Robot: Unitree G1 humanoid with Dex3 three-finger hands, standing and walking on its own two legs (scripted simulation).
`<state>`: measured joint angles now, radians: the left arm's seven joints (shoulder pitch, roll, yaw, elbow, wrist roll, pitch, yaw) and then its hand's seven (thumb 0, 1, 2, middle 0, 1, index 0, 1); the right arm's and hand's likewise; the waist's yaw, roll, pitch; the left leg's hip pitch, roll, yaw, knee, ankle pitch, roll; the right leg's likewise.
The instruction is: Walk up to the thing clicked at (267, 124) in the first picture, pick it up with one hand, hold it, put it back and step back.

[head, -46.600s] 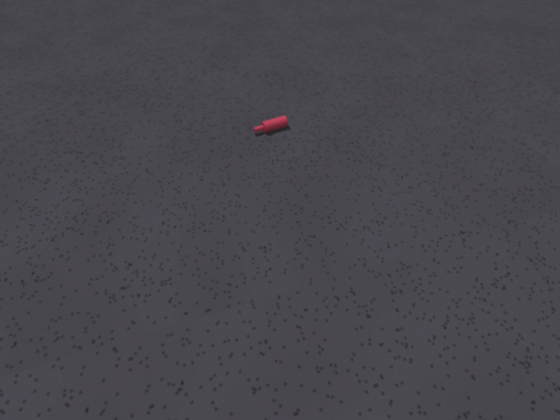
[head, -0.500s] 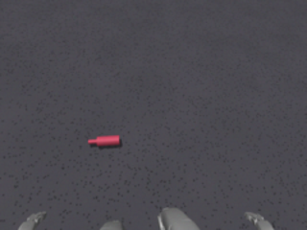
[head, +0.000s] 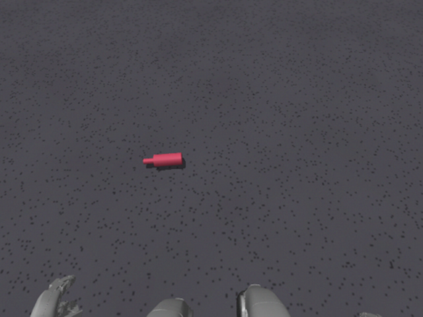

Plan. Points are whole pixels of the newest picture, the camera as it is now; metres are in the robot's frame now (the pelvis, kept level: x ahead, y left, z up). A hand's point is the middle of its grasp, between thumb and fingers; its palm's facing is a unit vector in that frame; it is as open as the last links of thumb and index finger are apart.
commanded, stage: step back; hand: left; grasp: from above
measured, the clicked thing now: (162, 160) +0.86 +0.26 -0.72
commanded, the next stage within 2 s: stand in 1.54 s
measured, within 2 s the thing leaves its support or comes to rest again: neither
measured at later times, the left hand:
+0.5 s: hand out of the picture -0.11 +0.25 -0.14, palm faces -0.06 -0.92 -0.40, open 7.4 cm
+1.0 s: hand out of the picture -0.09 +0.25 -0.14, palm faces -0.02 -0.93 -0.38, open 7.4 cm
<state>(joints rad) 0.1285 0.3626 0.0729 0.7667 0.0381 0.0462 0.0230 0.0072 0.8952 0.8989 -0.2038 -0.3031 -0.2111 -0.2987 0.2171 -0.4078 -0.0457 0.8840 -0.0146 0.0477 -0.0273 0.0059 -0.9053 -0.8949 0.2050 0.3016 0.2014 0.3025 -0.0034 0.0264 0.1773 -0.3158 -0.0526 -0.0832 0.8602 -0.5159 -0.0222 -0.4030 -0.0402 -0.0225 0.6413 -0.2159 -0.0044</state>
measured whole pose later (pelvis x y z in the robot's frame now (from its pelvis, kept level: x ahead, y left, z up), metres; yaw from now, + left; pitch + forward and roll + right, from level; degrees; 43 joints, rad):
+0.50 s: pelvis -0.16 -0.02 +0.00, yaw -4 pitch -3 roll -1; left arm 0.26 0.36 0.06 0.96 0.05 0.02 0.00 0.01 0.90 0.90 -0.20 -0.30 -0.21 -0.30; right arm 0.12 -0.40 -0.06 0.88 -0.03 0.06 0.00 0.00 -0.90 -0.89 0.21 0.30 0.20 0.30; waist 0.04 0.04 0.10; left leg -0.44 0.01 -0.08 0.78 -0.42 0.01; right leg -0.19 0.04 0.04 0.61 -0.38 -0.03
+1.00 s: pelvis -0.18 -0.02 +0.01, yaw -1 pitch -3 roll +1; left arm 0.21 0.40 0.07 0.98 0.02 -0.01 -0.02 0.01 0.90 0.90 -0.20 -0.30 -0.21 -0.30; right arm 0.22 -0.35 -0.05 0.97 -0.04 -0.01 0.02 0.01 -0.90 -0.89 0.21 0.30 0.21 0.30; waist -0.01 -0.03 0.06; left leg -0.22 0.01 -0.02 0.56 -0.29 -0.01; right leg -0.27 -0.03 -0.01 0.59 -0.33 -0.01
